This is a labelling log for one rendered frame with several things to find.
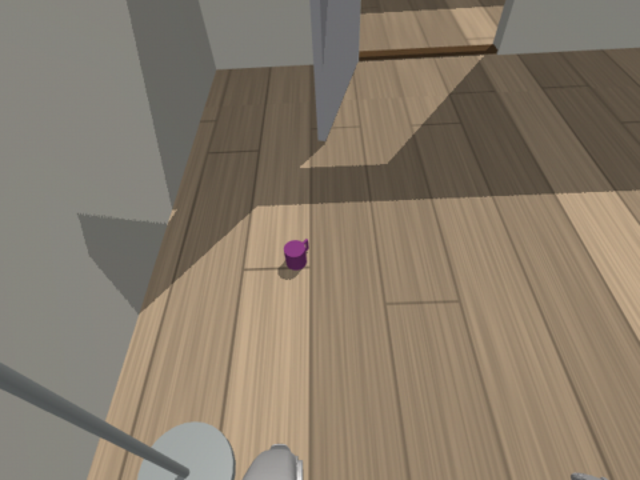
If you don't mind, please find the floor lamp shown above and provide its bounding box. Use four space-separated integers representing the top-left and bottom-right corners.
0 362 236 480

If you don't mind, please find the mug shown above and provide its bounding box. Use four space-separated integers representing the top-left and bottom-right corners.
284 239 309 270

